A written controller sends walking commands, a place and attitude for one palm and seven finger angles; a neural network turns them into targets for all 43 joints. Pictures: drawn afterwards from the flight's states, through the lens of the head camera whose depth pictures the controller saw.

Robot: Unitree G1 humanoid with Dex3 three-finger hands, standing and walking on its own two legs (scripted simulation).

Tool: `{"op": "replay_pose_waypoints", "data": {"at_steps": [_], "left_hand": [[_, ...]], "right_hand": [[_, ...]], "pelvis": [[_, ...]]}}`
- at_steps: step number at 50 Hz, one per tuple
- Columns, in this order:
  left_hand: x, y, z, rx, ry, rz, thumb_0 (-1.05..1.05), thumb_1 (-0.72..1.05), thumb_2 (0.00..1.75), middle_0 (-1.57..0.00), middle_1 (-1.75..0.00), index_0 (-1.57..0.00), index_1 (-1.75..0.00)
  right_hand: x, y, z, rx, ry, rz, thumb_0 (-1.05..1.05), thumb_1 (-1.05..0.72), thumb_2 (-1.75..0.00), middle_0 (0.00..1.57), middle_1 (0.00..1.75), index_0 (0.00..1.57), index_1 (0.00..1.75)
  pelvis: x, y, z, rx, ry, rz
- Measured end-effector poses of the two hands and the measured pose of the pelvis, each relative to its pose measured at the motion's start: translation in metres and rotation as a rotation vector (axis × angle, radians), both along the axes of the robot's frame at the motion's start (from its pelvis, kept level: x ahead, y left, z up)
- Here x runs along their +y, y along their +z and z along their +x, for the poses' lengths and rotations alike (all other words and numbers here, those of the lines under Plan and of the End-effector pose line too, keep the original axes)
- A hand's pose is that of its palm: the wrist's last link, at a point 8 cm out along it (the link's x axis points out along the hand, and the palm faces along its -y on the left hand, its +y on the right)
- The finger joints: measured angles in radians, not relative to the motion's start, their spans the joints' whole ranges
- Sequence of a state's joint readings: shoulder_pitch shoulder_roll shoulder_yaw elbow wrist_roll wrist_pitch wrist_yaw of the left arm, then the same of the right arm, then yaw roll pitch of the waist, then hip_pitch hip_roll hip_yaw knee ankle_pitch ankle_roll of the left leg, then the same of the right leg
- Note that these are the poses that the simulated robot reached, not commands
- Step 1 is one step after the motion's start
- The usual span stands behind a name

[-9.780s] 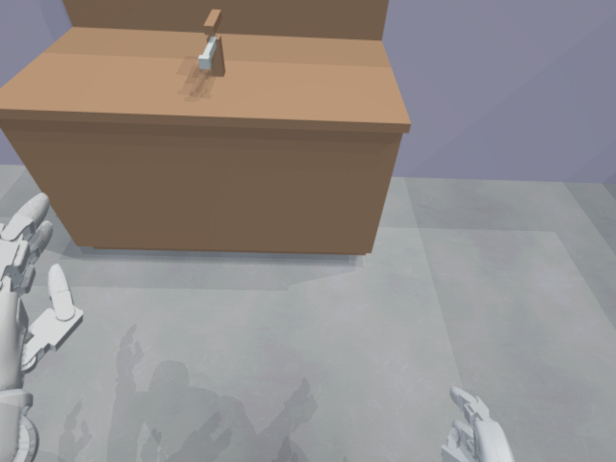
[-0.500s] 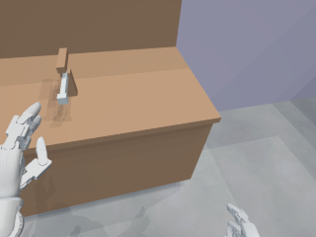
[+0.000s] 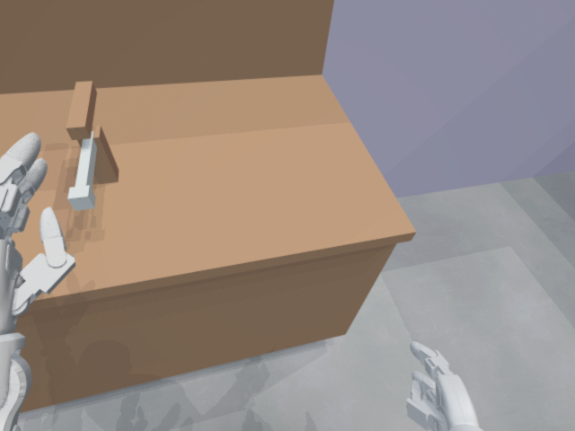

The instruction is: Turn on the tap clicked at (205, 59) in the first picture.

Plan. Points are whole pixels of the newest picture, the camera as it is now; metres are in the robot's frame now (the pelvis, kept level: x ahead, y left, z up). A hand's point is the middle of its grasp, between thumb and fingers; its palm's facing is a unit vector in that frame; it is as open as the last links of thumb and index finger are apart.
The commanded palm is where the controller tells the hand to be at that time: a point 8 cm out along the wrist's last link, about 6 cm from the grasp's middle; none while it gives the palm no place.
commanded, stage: shuffle to correct the standing spot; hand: left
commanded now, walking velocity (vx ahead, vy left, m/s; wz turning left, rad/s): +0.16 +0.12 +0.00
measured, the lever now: (82, 198) +0.41 +0.36 +0.05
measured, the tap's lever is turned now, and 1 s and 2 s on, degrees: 0 0 0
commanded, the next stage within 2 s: come to a stop and stand still in 0.26 s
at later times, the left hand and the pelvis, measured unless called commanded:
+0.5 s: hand (59, 194) +0.30 +0.27 +0.19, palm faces +0.33 -0.84 -0.43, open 7.5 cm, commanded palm +0.25 +0.33 +0.19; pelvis +0.07 +0.05 +0.01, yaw -2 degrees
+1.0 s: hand out of the picture +0.33 +0.36 +0.24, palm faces +0.48 -0.72 -0.50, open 7.4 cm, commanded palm +0.25 +0.34 +0.19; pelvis +0.07 +0.07 +0.02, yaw -3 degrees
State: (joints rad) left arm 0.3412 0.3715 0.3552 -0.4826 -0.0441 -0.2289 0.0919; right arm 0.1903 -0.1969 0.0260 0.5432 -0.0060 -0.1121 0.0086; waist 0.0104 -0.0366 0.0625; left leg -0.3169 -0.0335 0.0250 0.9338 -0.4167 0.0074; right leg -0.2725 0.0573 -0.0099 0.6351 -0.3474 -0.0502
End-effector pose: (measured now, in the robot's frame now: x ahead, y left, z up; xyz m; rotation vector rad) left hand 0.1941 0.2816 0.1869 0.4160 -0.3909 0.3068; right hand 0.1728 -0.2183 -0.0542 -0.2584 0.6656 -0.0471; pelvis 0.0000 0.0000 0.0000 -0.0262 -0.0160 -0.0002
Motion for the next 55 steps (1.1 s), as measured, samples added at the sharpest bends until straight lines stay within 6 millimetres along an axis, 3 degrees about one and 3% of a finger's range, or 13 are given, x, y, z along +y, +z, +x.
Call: {"op": "replay_pose_waypoints", "data": {"at_steps": [8,14,23,27,30,33,36,41,44,48,51,53,55], "left_hand": [[0.02,0.015,0.011,-0.055,-0.004,0.063,0.02,0.88,0.9,-0.22,-0.31,-0.21,-0.3],[0.046,0.007,0.046,0.013,0.043,0.09,0.02,0.89,0.9,-0.21,-0.31,-0.21,-0.3],[0.025,0.017,0.065,0.044,-0.03,0.089,0.02,0.89,0.9,-0.21,-0.31,-0.21,-0.3],[0.048,0.019,0.074,0.085,0.014,0.1,0.02,0.88,0.9,-0.22,-0.31,-0.21,-0.3],[0.069,0.009,0.085,0.097,0.048,0.092,0.02,0.88,0.9,-0.22,-0.31,-0.21,-0.3],[0.078,-0.002,0.098,0.095,0.059,0.043,0.02,0.89,0.9,-0.21,-0.31,-0.21,-0.3],[0.07,-0.004,0.107,0.089,0.031,0.004,0.02,0.89,0.9,-0.21,-0.31,-0.21,-0.3],[0.049,0.021,0.102,0.031,-0.067,0.046,0.02,0.89,0.9,-0.21,-0.31,-0.21,-0.3],[0.05,0.029,0.092,0.045,-0.071,0.091,0.02,0.89,0.9,-0.22,-0.31,-0.21,-0.3],[0.086,0.055,0.093,0.0,0.026,0.264,0.02,0.88,0.9,-0.22,-0.31,-0.22,-0.3],[0.116,0.069,0.096,-0.059,0.137,0.215,0.02,0.88,0.9,-0.22,-0.31,-0.22,-0.3],[0.115,0.057,0.094,-0.019,0.14,0.14,0.02,0.89,0.9,-0.21,-0.31,-0.21,-0.3],[0.096,0.034,0.089,0.067,0.076,0.075,0.02,0.9,0.9,-0.2,-0.3,-0.2,-0.3]], "right_hand": [[-0.002,-0.003,0.012,0.062,-0.045,-0.059,0.01,-0.9,-0.9,0.2,0.3,0.2,0.3],[0.026,-0.02,0.024,0.023,-0.121,0.033,0.01,-0.91,-0.9,0.2,0.3,0.2,0.3],[0.052,-0.035,0.03,0.094,-0.081,0.117,0.01,-0.9,-0.89,0.2,0.3,0.21,0.3],[0.051,-0.022,0.034,0.131,-0.108,0.07,0.01,-0.9,-0.89,0.2,0.3,0.21,0.3],[0.048,-0.019,0.046,0.093,-0.125,0.015,0.01,-0.9,-0.89,0.2,0.3,0.21,0.3],[0.051,-0.014,0.06,0.067,-0.147,-0.002,0.01,-0.9,-0.9,0.2,0.3,0.2,0.3],[0.059,-0.004,0.073,0.018,-0.117,0.001,0.01,-0.9,-0.9,0.2,0.3,0.2,0.3],[0.074,0.01,0.088,-0.042,-0.076,0.046,0.01,-0.9,-0.9,0.2,0.3,0.2,0.3],[0.076,0.015,0.09,-0.054,-0.082,0.064,0.01,-0.9,-0.9,0.2,0.3,0.21,0.3],[0.071,0.008,0.083,-0.016,-0.031,0.02,0.0,-0.9,-0.9,0.2,0.3,0.21,0.3],[0.063,0.0,0.07,0.02,-0.027,0.019,0.01,-0.9,-0.89,0.2,0.3,0.21,0.3],[0.057,-0.002,0.059,0.007,-0.06,0.042,0.01,-0.9,-0.89,0.2,0.3,0.21,0.3],[0.053,-0.002,0.046,-0.013,-0.096,0.059,0.01,-0.9,-0.89,0.2,0.3,0.21,0.3]], "pelvis": [[0.023,-0.001,0.028,-0.011,-0.012,0.003],[0.039,-0.006,0.041,-0.029,-0.049,0.047],[0.048,0.002,0.066,-0.01,-0.025,0.023],[0.056,0.013,0.08,0.01,-0.055,0.048],[0.068,0.008,0.089,0.003,-0.06,0.026],[0.074,0.005,0.09,-0.014,-0.077,0.055],[0.075,0.007,0.089,-0.021,-0.07,0.056],[0.072,0.014,0.088,-0.007,-0.052,0.007],[0.07,0.016,0.088,0.008,-0.058,0.0],[0.067,0.016,0.078,0.009,-0.046,-0.001],[0.069,0.015,0.066,-0.003,-0.067,0.009],[0.075,0.014,0.061,-0.012,-0.081,0.013],[0.082,0.014,0.057,-0.024,-0.086,0.01]]}}
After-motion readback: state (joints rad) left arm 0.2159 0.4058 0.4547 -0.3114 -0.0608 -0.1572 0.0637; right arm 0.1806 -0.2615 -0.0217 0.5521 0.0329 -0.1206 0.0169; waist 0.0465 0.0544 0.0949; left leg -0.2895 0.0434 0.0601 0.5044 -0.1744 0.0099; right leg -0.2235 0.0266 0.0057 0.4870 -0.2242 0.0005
